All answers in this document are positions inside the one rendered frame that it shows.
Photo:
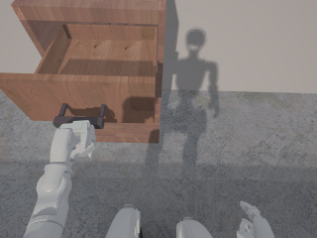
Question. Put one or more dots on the right robot hand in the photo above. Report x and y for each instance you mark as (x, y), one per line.
(260, 228)

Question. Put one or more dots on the drawer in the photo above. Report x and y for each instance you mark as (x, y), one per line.
(86, 65)

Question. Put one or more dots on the robot thigh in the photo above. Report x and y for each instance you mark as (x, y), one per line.
(191, 229)
(126, 224)

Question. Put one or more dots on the cabinet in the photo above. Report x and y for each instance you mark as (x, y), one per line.
(41, 18)

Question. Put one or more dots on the left robot thigh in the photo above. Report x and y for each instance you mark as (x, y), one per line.
(126, 224)

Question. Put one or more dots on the handle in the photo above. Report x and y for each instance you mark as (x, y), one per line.
(97, 122)

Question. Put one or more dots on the right robot thigh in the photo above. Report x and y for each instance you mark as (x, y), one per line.
(191, 229)

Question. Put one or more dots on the robot left forearm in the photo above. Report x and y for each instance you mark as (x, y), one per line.
(49, 215)

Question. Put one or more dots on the left robot hand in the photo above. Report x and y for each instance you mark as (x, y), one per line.
(78, 134)

